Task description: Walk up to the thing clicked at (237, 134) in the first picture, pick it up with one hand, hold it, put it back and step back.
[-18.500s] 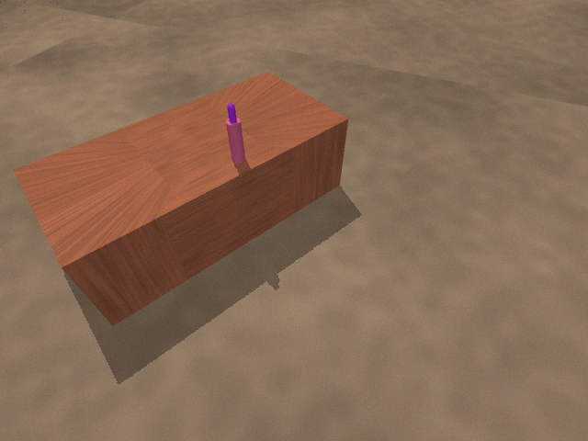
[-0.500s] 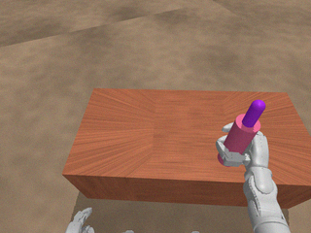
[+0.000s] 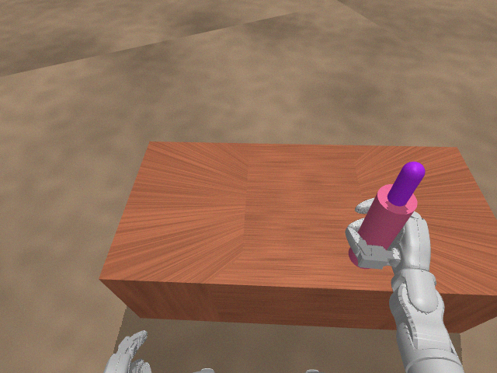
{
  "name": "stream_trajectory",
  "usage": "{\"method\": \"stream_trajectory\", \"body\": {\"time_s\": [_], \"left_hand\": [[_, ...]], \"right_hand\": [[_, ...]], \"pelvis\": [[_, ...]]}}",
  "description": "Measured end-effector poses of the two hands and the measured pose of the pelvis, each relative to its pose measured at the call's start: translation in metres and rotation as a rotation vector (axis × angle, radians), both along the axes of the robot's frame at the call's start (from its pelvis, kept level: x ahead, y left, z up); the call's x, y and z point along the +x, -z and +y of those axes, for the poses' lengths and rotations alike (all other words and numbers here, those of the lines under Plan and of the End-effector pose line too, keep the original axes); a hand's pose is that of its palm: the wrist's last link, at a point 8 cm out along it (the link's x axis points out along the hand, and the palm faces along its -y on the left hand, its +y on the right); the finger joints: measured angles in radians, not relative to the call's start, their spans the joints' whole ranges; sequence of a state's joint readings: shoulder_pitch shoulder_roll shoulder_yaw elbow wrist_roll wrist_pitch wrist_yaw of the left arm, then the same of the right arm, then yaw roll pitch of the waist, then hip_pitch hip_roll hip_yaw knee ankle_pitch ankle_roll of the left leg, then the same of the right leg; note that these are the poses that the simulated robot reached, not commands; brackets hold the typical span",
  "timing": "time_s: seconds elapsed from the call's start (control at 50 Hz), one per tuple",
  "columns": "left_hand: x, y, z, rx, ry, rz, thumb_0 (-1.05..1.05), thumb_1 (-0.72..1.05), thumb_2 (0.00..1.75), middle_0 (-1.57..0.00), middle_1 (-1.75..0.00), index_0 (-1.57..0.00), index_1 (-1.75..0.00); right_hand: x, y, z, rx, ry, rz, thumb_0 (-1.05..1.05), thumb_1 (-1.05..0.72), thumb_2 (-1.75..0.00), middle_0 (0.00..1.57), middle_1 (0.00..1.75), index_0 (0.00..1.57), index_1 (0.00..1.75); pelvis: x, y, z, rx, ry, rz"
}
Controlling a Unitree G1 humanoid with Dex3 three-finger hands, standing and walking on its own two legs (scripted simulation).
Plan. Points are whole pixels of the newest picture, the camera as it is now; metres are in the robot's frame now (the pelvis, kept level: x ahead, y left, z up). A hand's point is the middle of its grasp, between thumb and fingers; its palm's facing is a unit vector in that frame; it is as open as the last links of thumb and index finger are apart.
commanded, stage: crouch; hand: right
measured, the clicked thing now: (384, 219) +0.32 -0.18 +0.09
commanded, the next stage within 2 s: lower in 1.26 s
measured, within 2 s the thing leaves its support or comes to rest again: neither
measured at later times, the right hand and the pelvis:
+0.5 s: hand (358, 240) +0.36 -0.18 -0.04, palm faces +0.16 +0.99 +0.00, open 7.0 cm; pelvis -0.02 +0.00 -0.05, yaw +0 degrees
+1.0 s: hand (348, 239) +0.41 -0.20 -0.13, palm faces +0.14 +0.99 +0.00, open 7.0 cm; pelvis -0.03 +0.00 -0.14, yaw +1 degrees
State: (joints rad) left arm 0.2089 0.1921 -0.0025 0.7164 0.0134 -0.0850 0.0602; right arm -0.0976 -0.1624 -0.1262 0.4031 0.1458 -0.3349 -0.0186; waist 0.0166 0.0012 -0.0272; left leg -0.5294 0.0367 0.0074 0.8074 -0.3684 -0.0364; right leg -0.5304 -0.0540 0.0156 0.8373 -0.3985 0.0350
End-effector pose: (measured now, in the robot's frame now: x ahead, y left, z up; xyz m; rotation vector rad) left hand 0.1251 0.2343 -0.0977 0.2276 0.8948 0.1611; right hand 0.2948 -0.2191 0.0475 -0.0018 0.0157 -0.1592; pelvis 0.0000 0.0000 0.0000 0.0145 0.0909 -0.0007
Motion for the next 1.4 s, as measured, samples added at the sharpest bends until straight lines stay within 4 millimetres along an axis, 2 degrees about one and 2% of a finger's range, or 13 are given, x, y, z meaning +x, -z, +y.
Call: {"method": "stream_trajectory", "body": {"time_s": [0.2, 0.34, 0.42, 0.52, 0.64, 0.8, 1.06, 1.2, 1.4], "left_hand": [[-0.002, 0.0, -0.001, -0.003, 0.0, -0.003, 0.01, 0.9, 0.91, -0.2, -0.31, -0.2, -0.3], [-0.008, 0.011, 0.003, 0.011, 0.008, 0.028, 0.01, 0.9, 0.91, -0.2, -0.31, -0.2, -0.3], [-0.016, 0.026, 0.01, 0.037, 0.015, 0.065, 0.01, 0.9, 0.91, -0.2, -0.31, -0.2, -0.3], [-0.026, 0.054, 0.021, 0.075, 0.008, 0.111, 0.01, 0.9, 0.91, -0.2, -0.31, -0.2, -0.3], [-0.041, 0.089, 0.029, 0.089, -0.01, 0.183, 0.01, 0.9, 0.91, -0.2, -0.31, -0.2, -0.3], [-0.056, 0.121, 0.027, 0.062, -0.014, 0.257, 0.01, 0.91, 0.91, -0.2, -0.31, -0.2, -0.3], [-0.071, 0.157, 0.033, 0.07, -0.008, 0.305, 0.01, 0.92, 0.89, -0.2, -0.31, -0.21, -0.3], [-0.078, 0.172, 0.039, 0.089, -0.017, 0.317, 0.01, 0.91, 0.89, -0.2, -0.31, -0.21, -0.29], [-0.086, 0.186, 0.038, 0.092, -0.029, 0.334, 0.01, 0.91, 0.89, -0.2, -0.31, -0.21, -0.29]], "right_hand": [[0.006, -0.003, 0.0, -0.003, -0.015, -0.006, 0.01, 0.06, -1.16, 0.9, 1.12, 0.91, 1.11], [0.015, 0.029, -0.004, 0.024, 0.003, 0.044, 0.01, 0.06, -1.16, 0.91, 1.11, 0.91, 1.11], [0.024, 0.058, -0.01, 0.026, 0.009, 0.051, 0.01, 0.06, -1.16, 0.9, 1.12, 0.91, 1.11], [0.042, 0.094, -0.017, 0.004, -0.005, 0.038, 0.01, 0.06, -1.16, 0.9, 1.12, 0.91, 1.11], [0.063, 0.124, -0.025, -0.008, -0.026, 0.025, 0.01, 0.06, -1.16, 0.91, 1.11, 0.91, 1.11], [0.08, 0.147, -0.023, 0.008, -0.03, 0.021, 0.01, 0.06, -1.17, 0.91, 1.11, 0.91, 1.11], [0.093, 0.187, -0.031, -0.004, -0.014, 0.022, 0.01, 0.06, -1.17, 0.91, 1.11, 0.91, 1.11], [0.102, 0.199, -0.032, 0.001, -0.019, 0.021, 0.01, 0.06, -1.17, 0.91, 1.11, 0.91, 1.11], [0.113, 0.216, -0.032, 0.004, -0.021, 0.032, 0.01, 0.06, -1.17, 0.91, 1.11, 0.91, 1.11]], "pelvis": [[-0.002, 0.0, -0.001, 0.0, 0.0, 0.004], [-0.008, 0.009, 0.0, -0.001, 0.0, 0.053], [-0.012, 0.025, 0.001, -0.003, -0.002, 0.115], [-0.016, 0.054, 0.001, 0.0, -0.008, 0.204], [-0.017, 0.085, 0.0, 0.005, -0.012, 0.285], [-0.019, 0.108, -0.001, 0.009, -0.012, 0.338], [-0.032, 0.144, 0.002, 0.016, -0.007, 0.402], [-0.038, 0.161, 0.002, 0.024, -0.007, 0.419], [-0.041, 0.176, -0.001, 0.029, -0.01, 0.446]]}}
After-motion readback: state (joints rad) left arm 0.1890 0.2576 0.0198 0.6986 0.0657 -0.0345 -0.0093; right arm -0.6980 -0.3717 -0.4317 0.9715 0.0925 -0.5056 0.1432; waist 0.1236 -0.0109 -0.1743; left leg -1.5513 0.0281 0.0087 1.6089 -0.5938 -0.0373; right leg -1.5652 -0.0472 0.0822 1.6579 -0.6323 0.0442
